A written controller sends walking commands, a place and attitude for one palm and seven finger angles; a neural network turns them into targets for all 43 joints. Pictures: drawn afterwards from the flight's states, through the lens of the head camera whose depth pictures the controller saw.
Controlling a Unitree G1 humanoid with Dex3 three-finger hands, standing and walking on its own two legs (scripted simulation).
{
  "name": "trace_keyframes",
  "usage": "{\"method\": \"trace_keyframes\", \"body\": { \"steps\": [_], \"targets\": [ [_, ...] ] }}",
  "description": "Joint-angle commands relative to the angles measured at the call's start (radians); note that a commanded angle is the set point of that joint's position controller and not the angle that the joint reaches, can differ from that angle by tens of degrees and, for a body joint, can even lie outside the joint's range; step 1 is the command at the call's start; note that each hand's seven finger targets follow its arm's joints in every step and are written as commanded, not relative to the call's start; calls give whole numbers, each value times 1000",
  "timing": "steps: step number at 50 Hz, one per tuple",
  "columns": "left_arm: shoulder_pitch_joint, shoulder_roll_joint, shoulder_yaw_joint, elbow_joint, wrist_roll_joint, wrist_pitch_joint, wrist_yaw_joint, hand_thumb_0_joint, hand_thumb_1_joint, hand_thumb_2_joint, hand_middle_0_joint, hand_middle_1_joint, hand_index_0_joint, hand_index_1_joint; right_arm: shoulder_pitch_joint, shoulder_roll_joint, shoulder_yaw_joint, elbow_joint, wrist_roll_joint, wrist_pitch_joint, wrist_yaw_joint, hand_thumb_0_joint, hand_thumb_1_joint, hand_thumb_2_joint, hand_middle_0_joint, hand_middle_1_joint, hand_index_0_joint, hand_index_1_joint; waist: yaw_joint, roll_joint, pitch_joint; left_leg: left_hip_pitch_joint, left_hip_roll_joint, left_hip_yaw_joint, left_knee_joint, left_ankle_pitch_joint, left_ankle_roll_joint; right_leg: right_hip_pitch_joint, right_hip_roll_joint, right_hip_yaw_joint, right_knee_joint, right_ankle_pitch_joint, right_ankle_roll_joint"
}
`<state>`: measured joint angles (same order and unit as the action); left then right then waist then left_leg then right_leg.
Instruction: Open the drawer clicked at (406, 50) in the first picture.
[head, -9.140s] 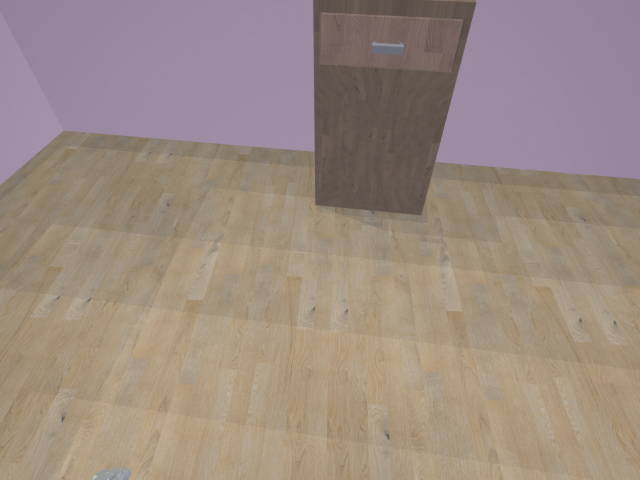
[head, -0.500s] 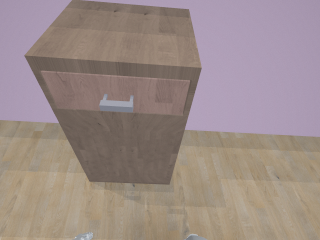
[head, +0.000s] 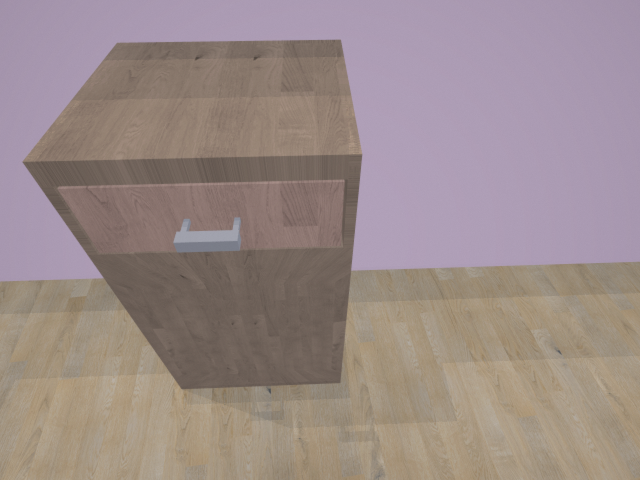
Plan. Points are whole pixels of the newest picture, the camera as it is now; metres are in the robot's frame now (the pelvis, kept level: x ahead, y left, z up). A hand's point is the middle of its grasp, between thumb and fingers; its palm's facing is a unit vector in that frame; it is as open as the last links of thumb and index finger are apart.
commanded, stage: come to a stop and stand still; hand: left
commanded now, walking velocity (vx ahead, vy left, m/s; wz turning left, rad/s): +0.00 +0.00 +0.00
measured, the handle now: (210, 232) +0.51 +0.21 -0.01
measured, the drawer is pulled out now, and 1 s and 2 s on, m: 0.00 0.00 0.00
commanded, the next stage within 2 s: look again from close up in 0.56 s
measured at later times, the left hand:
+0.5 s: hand out of the picture -0.05 +0.11 -0.17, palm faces +0.08 -0.99 -0.13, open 7.4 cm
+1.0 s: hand out of the picture +0.02 +0.18 -0.18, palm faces +0.05 -0.98 -0.20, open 7.4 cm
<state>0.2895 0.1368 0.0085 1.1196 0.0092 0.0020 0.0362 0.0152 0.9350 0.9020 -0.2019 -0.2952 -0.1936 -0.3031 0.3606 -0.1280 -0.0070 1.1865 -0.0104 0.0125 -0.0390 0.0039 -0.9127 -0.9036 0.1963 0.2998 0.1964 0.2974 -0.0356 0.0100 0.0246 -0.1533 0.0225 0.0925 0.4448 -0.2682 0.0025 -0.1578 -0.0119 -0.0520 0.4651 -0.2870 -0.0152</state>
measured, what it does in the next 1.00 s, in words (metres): stands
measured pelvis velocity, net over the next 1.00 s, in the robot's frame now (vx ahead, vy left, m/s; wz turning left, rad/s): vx -0.01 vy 0.00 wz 0.02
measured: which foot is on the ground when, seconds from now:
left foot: down 0.00-1.00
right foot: down 0.00-1.00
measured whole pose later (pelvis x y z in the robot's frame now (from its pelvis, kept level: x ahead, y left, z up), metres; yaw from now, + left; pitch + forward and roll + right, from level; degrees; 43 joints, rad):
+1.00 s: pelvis -0.01 +0.00 -0.01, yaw +1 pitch -2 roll -1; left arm 0.30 0.17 0.00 1.03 0.01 -0.02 0.04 0.01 0.91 0.90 -0.20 -0.30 -0.19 -0.30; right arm 0.31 -0.16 0.00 1.05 -0.02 0.00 -0.03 0.00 -0.92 -0.90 0.20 0.30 0.20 0.30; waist -0.01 0.00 -0.01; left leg -0.20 0.04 0.07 0.54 -0.31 0.00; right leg -0.17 0.00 -0.07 0.51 -0.31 -0.02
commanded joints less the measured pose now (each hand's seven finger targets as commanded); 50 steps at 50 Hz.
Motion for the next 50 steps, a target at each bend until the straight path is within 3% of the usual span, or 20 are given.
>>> {"method": "trace_keyframes", "body": {
  "steps": [1, 14, 17, 25, 32, 33, 34, 35, 36, 39, 41, 44, 48, 50],
  "targets": [
    [90, 70, 4, -7, -5, -18, 6, 0, 900, 900, -200, -300, -200, -300, 33, -52, -2, -16, -1, -17, -5, 0, -900, -900, 200, 300, 200, 300, 31, -24, 60, -28, 87, -70, -83, 158, 8, -8, -111, 90, -106, 300, -20],
    [135, 46, 2, -6, 1, -24, 13, 0, 900, 900, -200, -300, -200, -300, 20, -39, -4, -28, 0, -4, -3, 0, -900, -900, 200, 300, 200, 300, 26, -37, 100, -6, 80, -66, -75, 89, 3, -90, -95, 124, -187, 126, -18],
    [147, 39, 3, -2, 1, -28, 12, 0, 900, 900, -200, -300, -200, -300, 21, -39, -4, -32, -1, -8, -5, 0, -900, -900, 200, 300, 200, 300, 27, -30, 87, -2, 82, -66, -79, 110, 4, -76, -98, 121, -181, 163, -19],
    [164, 37, 4, 3, 1, -28, 12, 0, 900, 900, -200, -300, -200, -300, 27, -40, -3, -41, -2, -7, -5, 0, -900, -900, 200, 300, 200, 300, 31, -32, 94, -14, 77, -65, -75, 97, 2, -82, -93, 127, -195, 109, -19],
    [168, 37, 5, 4, 0, -30, 12, 0, 900, 900, -200, -300, -200, -300, 37, -45, -1, -40, -2, -13, -8, 0, -900, -900, 200, 300, 200, 300, 35, -19, 62, -14, 85, -67, -77, 135, 1, -36, -94, 112, -160, 227, -22],
    [102, 222, -5, -87, 22, -40, 4, 0, 900, 900, -200, -300, -200, -300, -14, -159, -25, -148, -5, -10, 14, 0, -900, -900, 200, 300, 200, 300, 7, -90, 200, -78, 36, -120, -31, 73, -6, -155, -66, 109, -155, 65, -17],
    [113, 115, 4, -74, 10, -43, 9, 0, 900, 900, -200, -300, -200, -300, -36, -123, -19, -174, -14, -23, 9, 0, -900, -900, 200, 300, 200, 300, 28, 10, 107, -84, 69, -87, 26, 20, -1, -165, -115, 150, -144, -43, -32],
    [102, 122, 1, -85, 10, -46, 11, 0, 900, 900, -200, -300, -200, -300, -2, -78, -15, -171, -15, -24, 6, 0, -900, -900, 200, 300, 200, 300, 9, 50, 8, -51, 49, -101, 65, 74, 8, -115, -127, 173, -148, 27, -52],
    [107, 113, 4, -87, 9, -51, 13, 0, 900, 900, -200, -300, -200, -300, 30, -67, -11, -168, -13, -25, 4, 0, -900, -900, 200, 300, 200, 300, 8, -1, -50, -58, 43, -94, 83, 75, 9, -71, -139, 182, -148, 75, -56],
    [98, 109, 3, -92, 6, -49, 13, 0, 900, 900, -200, -300, -200, -300, 48, -68, -7, -173, -14, -22, 9, 0, -900, -900, 200, 300, 200, 300, 11, -122, -5, -95, 31, -83, 92, 58, 17, -67, -145, 167, -149, 136, -59],
    [94, 110, 7, -99, 4, -44, 13, 0, 900, 900, -200, -300, -200, -300, 42, -85, -9, -171, -11, -24, 6, 0, -900, -900, 200, 300, 200, 300, 15, -74, 39, -100, 42, -88, 63, 93, 18, -78, -131, 138, -122, 186, -55],
    [101, 111, 3, -111, 2, -35, 13, 0, 900, 900, -200, -300, -200, -300, 29, -101, -6, -169, -11, -28, 6, 0, -900, -900, 200, 300, 200, 300, 29, -14, 32, -88, 64, -94, 31, 195, 24, -27, -96, 93, -48, 313, -37],
    [92, 118, 2, -128, 2, -22, 14, 0, 900, 900, -200, -300, -200, -300, -4, -124, -5, -175, -11, -25, 6, 0, -900, -900, 200, 300, 200, 300, 39, 14, 59, -95, 78, -101, 7, 213, 28, -35, -84, 87, -39, 251, -27],
    [84, 124, 4, -133, 2, -20, 12, 0, 900, 900, -200, -300, -200, -300, -18, -131, -7, -178, -10, -23, 9, 0, -900, -900, 200, 300, 200, 300, 37, -3, 68, -105, 78, -103, -10, 172, 28, -37, -87, 86, -51, 205, -20]
  ]
}}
